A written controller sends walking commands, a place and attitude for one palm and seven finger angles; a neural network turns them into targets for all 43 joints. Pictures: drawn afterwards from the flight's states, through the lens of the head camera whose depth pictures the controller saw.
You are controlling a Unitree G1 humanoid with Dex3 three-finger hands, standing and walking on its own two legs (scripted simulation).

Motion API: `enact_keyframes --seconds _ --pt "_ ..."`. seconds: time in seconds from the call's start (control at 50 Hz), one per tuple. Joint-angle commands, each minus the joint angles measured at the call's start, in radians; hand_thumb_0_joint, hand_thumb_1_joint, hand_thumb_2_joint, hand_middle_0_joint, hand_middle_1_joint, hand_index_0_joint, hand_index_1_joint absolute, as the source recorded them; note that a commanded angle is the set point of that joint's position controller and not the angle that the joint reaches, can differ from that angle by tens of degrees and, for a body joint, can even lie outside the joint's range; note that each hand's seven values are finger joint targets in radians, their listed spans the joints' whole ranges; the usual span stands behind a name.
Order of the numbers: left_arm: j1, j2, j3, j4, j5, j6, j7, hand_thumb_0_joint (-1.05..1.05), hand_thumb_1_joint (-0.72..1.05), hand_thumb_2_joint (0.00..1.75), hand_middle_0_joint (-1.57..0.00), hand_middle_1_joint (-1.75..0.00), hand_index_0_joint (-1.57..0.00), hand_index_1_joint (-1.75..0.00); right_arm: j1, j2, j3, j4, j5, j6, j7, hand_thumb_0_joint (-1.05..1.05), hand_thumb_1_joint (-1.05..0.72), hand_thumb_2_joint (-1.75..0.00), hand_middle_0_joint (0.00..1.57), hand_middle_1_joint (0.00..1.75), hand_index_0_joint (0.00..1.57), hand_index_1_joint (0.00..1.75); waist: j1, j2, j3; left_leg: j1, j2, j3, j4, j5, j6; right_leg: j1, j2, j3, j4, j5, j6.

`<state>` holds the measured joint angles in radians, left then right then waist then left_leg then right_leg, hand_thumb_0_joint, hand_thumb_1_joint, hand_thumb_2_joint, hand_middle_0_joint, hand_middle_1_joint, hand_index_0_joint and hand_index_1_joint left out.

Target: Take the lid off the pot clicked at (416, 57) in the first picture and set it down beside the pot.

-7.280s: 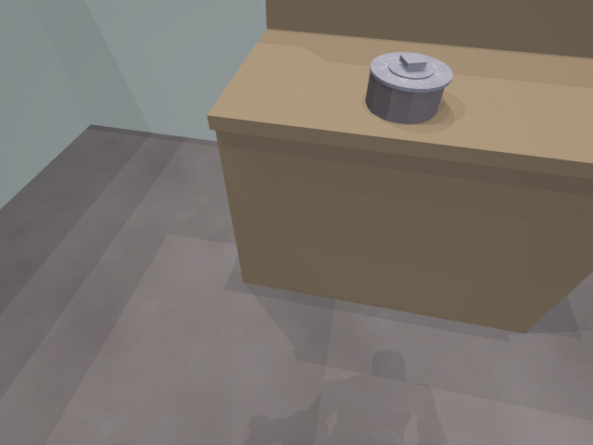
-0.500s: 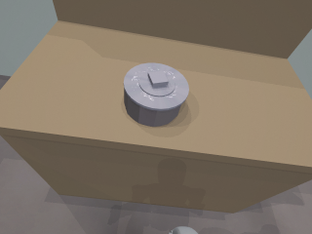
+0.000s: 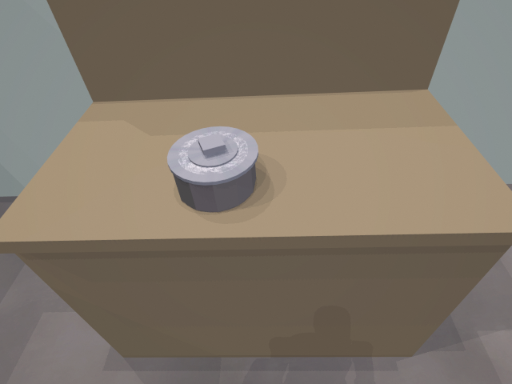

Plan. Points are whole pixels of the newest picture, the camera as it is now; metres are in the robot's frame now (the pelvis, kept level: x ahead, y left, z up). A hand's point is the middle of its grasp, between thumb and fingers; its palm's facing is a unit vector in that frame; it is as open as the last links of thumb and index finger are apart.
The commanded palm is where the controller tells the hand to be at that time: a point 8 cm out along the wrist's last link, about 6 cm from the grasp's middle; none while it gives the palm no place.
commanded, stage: come to a stop and stand still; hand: left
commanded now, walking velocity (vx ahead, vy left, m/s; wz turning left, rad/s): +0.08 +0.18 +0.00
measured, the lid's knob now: (211, 143) +0.54 +0.12 +0.11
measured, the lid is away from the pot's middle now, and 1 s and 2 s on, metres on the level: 0.00 0.00 0.00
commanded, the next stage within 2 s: look again from close up in 0.94 s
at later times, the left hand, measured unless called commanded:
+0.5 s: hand out of the picture -0.01 +0.18 -0.20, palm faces +0.12 -0.98 -0.15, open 7.3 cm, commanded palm none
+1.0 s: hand out of the picture +0.02 +0.23 -0.19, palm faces +0.04 -0.98 -0.21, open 7.3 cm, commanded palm none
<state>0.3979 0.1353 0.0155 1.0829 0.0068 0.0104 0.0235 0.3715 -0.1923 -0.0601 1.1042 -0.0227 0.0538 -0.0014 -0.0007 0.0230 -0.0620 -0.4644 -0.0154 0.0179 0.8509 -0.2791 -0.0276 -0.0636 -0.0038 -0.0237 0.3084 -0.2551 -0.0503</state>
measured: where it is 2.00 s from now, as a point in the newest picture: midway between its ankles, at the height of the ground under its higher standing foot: outside the picture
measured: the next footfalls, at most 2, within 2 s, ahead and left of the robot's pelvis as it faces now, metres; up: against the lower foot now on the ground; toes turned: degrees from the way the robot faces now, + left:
left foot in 0.34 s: +0.06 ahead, +0.14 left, +0.00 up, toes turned +1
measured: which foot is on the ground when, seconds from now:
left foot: up 0.00-0.32, down 0.34-1.00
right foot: down 0.00-1.00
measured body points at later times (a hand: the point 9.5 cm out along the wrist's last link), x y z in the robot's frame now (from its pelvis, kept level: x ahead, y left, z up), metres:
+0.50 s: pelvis +0.03 +0.03 -0.02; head +0.04 +0.04 +0.43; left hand -0.02 +0.23 -0.18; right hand +0.14 -0.19 -0.16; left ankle +0.02 +0.14 -0.75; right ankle -0.06 -0.08 -0.75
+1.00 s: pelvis +0.01 +0.04 -0.01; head +0.02 +0.05 +0.44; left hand +0.02 +0.28 -0.17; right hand +0.01 -0.19 -0.17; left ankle +0.02 +0.14 -0.75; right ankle -0.06 -0.08 -0.75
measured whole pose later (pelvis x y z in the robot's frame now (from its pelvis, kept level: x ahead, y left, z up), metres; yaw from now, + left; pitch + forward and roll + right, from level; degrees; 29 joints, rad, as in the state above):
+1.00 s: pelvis +0.01 +0.04 -0.01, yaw +1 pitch -1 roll +1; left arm 0.26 0.18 0.00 1.12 0.00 0.00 0.03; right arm 0.25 -0.17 0.00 1.16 -0.01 0.01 -0.03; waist 0.00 -0.02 0.04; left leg -0.18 -0.04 0.05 0.40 -0.19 0.04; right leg -0.04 -0.04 -0.04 0.38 -0.32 0.01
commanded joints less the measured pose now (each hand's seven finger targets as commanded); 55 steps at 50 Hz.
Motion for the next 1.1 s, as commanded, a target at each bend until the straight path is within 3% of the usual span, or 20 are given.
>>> enact_keyframes --seconds 0.0,0.08,0.14,0.2,0.26,0.28,0.3,0.32,0.36,0.38,0.42,0.52,0.58,0.6,0.7,0.84,1.0,1.02,1.04,1.08 --pt "0.023 0.139 0.031 -0.051 -0.001 -0.054 0.008 0.0 0.9 0.9 -0.2 -0.3 -0.2 -0.3 -0.03 -0.057 -0.013 -0.06 0.002 -0.035 0.005 0.0 -0.9 -0.9 0.2 0.3 0.2 0.3 0.007 -0.129 0.204 -0.132 0.024 -0.011 0.085 0.037 -0.009 -0.041 -0.239 0.141 -0.137 0.143 -0.061" --pt "0.1 0.104 0.026 -0.014 0.007 -0.059 0.019 0.0 0.9 0.9 -0.2 -0.3 -0.2 -0.3 -0.099 -0.04 -0.001 -0.078 0.005 -0.033 -0.013 0.0 -0.9 -0.9 0.2 0.3 0.2 0.3 0.031 -0.195 0.165 -0.124 0.041 -0.013 0.023 -0.043 -0.021 0.065 -0.27 0.154 -0.035 0.516 -0.088" --pt "0.112 0.101 0.021 0.002 0.012 -0.058 0.021 0.0 0.9 0.9 -0.2 -0.3 -0.2 -0.3 -0.151 -0.02 0.008 -0.083 0.011 -0.038 -0.015 0.0 -0.9 -0.9 0.2 0.3 0.2 0.3 0.04 -0.21 0.154 -0.049 0.033 0.005 -0.075 -0.074 -0.015 0.055 -0.262 0.159 0.004 0.659 -0.102" --pt "0.098 0.113 0.017 0.015 0.011 -0.054 0.021 0.0 0.9 0.9 -0.2 -0.3 -0.2 -0.3 -0.177 -0.001 0.016 -0.074 0.019 -0.045 -0.017 0.0 -0.9 -0.9 0.2 0.3 0.2 0.3 0.044 -0.243 0.133 0.077 0.006 0.025 -0.189 -0.071 -0.002 0.016 -0.234 0.141 0.035 0.753 -0.09" --pt "0.065 0.109 0.016 0.024 0.008 -0.052 0.025 0.0 0.9 0.9 -0.2 -0.3 -0.2 -0.3 -0.157 0.003 0.022 -0.05 0.021 -0.057 -0.023 0.0 -0.9 -0.9 0.2 0.3 0.2 0.3 0.017 -0.208 0.117 0.227 -0.001 0.032 -0.37 0.055 0.009 -0.024 -0.189 0.107 0.1 0.762 -0.05" --pt "0.045 0.108 0.017 0.023 0.005 -0.051 0.026 0.0 0.9 0.9 -0.2 -0.3 -0.2 -0.3 -0.119 -0.006 0.019 -0.038 0.02 -0.066 -0.027 0.0 -0.9 -0.9 0.2 0.3 0.2 0.3 -0.007 -0.19 0.091 0.317 0.017 0.017 -0.444 0.178 0.021 -0.053 -0.169 0.088 0.145 0.719 -0.027" --pt "0.048 0.107 0.018 0.018 0.002 -0.048 0.023 0.0 0.9 0.9 -0.2 -0.3 -0.2 -0.3 -0.119 -0.031 0.013 -0.036 0.02 -0.075 -0.03 0.0 -0.9 -0.9 0.2 0.3 0.2 0.3 0.002 -0.156 0.055 0.415 0.057 -0.018 -0.413 0.362 0.046 -0.108 -0.129 0.073 0.167 0.632 -0.001" --pt "0.055 0.081 0.016 0.015 0.002 -0.046 0.028 0.0 0.9 0.9 -0.2 -0.3 -0.2 -0.3 -0.097 -0.067 0.007 -0.027 0.018 -0.08 -0.035 0.0 -0.9 -0.9 0.2 0.3 0.2 0.3 -0.01 -0.057 0.021 0.501 0.127 -0.067 -0.359 0.569 0.077 -0.174 -0.108 0.059 0.186 0.483 0.017" --pt "0.064 0.048 0.009 0.026 0.007 -0.035 0.034 0.0 0.9 0.9 -0.2 -0.3 -0.2 -0.3 -0.095 -0.091 0.006 -0.019 0.016 -0.074 -0.045 0.0 -0.9 -0.9 0.2 0.3 0.2 0.3 0.0 0.072 0.04 0.511 0.202 -0.122 -0.347 0.712 0.127 -0.214 -0.071 0.037 0.136 0.106 0.03" --pt "0.053 0.057 0.011 0.035 0.006 -0.029 0.034 0.0 0.9 0.9 -0.2 -0.3 -0.2 -0.3 -0.112 -0.076 0.013 -0.016 0.018 -0.073 -0.049 0.0 -0.9 -0.9 0.2 0.3 0.2 0.3 0.003 0.15 0.042 0.485 0.199 -0.139 -0.373 0.746 0.135 -0.18 -0.075 0.016 0.128 0.066 0.038" --pt "0.034 0.08 0.012 0.036 -0.002 -0.024 0.029 0.0 0.9 0.9 -0.2 -0.3 -0.2 -0.3 -0.157 -0.074 0.018 -0.034 0.022 -0.069 -0.05 0.0 -0.9 -0.9 0.2 0.3 0.2 0.3 0.014 0.145 0.065 0.427 0.182 -0.138 -0.408 0.671 0.124 -0.14 -0.079 0.022 0.094 0.064 0.042" --pt "0.01 0.099 0.013 0.036 0.006 -0.025 0.026 0.0 0.9 0.9 -0.2 -0.3 -0.2 -0.3 -0.182 -0.063 0.023 -0.04 0.016 -0.066 -0.047 0.0 -0.9 -0.9 0.2 0.3 0.2 0.3 0.011 -0.018 0.08 0.384 0.123 -0.09 -0.386 0.517 0.073 -0.089 -0.115 0.05 0.063 0.33 0.026" --pt "-0.021 0.107 0.015 0.022 0.005 -0.024 0.025 0.0 0.9 0.9 -0.2 -0.3 -0.2 -0.3 -0.171 -0.064 0.025 -0.03 0.014 -0.068 -0.043 0.0 -0.9 -0.9 0.2 0.3 0.2 0.3 0.01 -0.017 0.069 0.377 0.12 -0.098 -0.415 0.473 0.069 -0.071 -0.117 0.045 0.06 0.277 0.028" --pt "-0.025 0.118 0.016 0.015 0.002 -0.024 0.023 0.0 0.9 0.9 -0.2 -0.3 -0.2 -0.3 -0.174 -0.068 0.025 -0.032 0.015 -0.068 -0.041 0.0 -0.9 -0.9 0.2 0.3 0.2 0.3 0.016 -0.056 0.074 0.364 0.12 -0.101 -0.42 0.453 0.071 -0.063 -0.111 0.039 0.053 0.266 0.029" --pt "-0.053 0.127 0.017 0.002 0.002 -0.022 0.022 0.0 0.9 0.9 -0.2 -0.3 -0.2 -0.3 -0.16 -0.067 0.027 -0.022 0.012 -0.068 -0.035 0.0 -0.9 -0.9 0.2 0.3 0.2 0.3 0.017 -0.081 0.087 0.348 0.116 -0.108 -0.458 0.382 0.069 -0.063 -0.11 0.038 0.038 0.198 0.031" --pt "-0.069 0.138 0.012 0.006 0.0 -0.019 0.019 0.0 0.9 0.9 -0.2 -0.3 -0.2 -0.3 -0.145 -0.08 0.04 -0.002 0.012 -0.067 -0.031 0.0 -0.9 -0.9 0.2 0.3 0.2 0.3 0.015 -0.019 0.108 0.344 0.11 -0.114 -0.503 0.31 0.063 -0.072 -0.118 0.047 0.015 0.13 0.031" --pt "-0.055 0.141 0.008 0.018 0.0 -0.022 0.017 0.0 0.9 0.9 -0.2 -0.3 -0.2 -0.3 -0.103 -0.074 0.041 0.015 0.016 -0.066 -0.031 0.0 -0.9 -0.9 0.2 0.3 0.2 0.3 0.011 -0.042 0.116 0.334 0.103 -0.112 -0.517 0.241 0.061 -0.072 -0.114 0.044 -0.009 0.106 0.03" --pt "-0.018 0.123 -0.013 0.01 0.03 -0.062 0.058 0.0 0.9 0.9 -0.2 -0.3 -0.2 -0.3 -0.137 -0.098 0.049 -0.056 0.017 -0.093 -0.02 0.0 -0.9 -0.9 0.2 0.3 0.2 0.3 0.014 -0.021 0.151 0.287 0.104 -0.061 -0.292 0.504 0.044 -0.146 -0.129 0.089 0.042 0.469 0.04" --pt "-0.044 0.161 -0.001 -0.028 0.012 -0.062 0.052 0.0 0.9 0.9 -0.2 -0.3 -0.2 -0.3 -0.066 -0.066 0.051 -0.066 0.012 -0.088 -0.014 0.0 -0.9 -0.9 0.2 0.3 0.2 0.3 -0.02 -0.025 0.101 0.263 0.104 -0.071 -0.321 0.252 0.06 -0.102 -0.15 0.08 0.059 0.316 0.013" --pt "-0.067 0.14 -0.011 -0.042 0.007 -0.054 0.037 0.0 0.9 0.9 -0.2 -0.3 -0.2 -0.3 -0.05 -0.071 0.051 -0.066 0.01 -0.08 -0.013 0.0 -0.9 -0.9 0.2 0.3 0.2 0.3 -0.023 0.042 0.092 0.227 0.101 -0.092 -0.372 0.192 0.069 -0.118 -0.101 0.061 0.076 0.053 -0.007"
